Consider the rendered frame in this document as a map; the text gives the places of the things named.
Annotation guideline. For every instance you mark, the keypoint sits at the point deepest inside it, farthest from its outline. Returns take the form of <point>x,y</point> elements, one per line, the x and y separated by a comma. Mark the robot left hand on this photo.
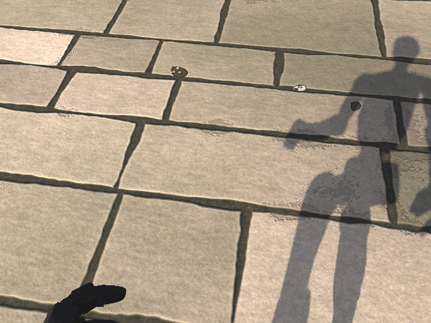
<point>82,300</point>

